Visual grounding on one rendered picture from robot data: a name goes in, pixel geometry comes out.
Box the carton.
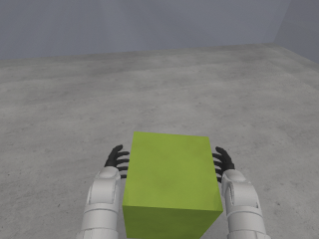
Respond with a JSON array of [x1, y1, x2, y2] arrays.
[[122, 131, 223, 239]]

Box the robot left forearm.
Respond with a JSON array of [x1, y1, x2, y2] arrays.
[[75, 166, 121, 239]]

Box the right robot hand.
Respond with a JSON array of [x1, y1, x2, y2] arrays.
[[212, 146, 235, 183]]

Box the left robot hand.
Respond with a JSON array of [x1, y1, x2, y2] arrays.
[[104, 145, 130, 179]]

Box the robot right forearm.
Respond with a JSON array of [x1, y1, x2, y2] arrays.
[[221, 169, 271, 239]]

